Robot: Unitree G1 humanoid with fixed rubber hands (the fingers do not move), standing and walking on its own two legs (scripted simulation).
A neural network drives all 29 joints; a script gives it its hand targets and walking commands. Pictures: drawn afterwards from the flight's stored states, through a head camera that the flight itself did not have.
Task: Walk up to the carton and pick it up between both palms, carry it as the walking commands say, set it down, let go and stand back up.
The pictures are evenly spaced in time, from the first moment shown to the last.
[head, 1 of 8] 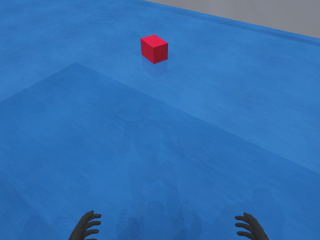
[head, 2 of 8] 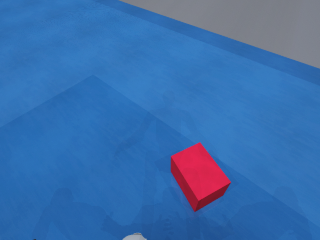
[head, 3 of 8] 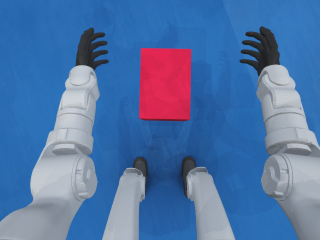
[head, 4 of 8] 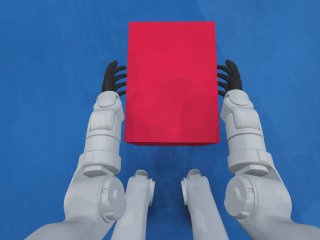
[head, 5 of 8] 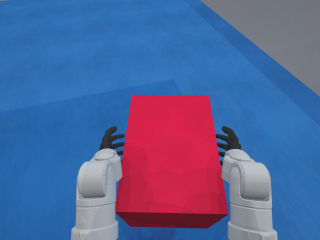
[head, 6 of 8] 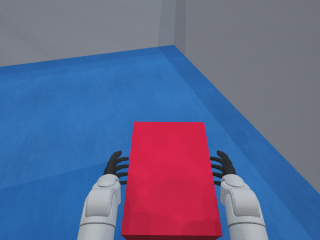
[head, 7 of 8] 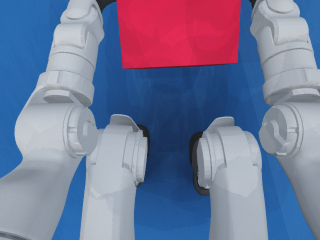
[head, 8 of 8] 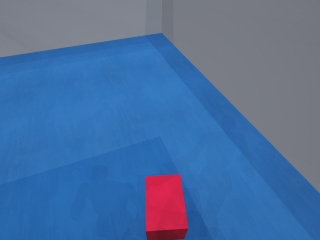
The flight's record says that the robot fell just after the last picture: no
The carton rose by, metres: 0.69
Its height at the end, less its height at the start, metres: +0.00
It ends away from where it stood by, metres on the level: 2.67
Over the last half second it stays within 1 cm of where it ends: yes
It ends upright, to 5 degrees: yes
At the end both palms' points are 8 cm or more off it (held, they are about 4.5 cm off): yes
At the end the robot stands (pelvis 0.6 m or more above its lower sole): yes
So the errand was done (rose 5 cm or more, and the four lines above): yes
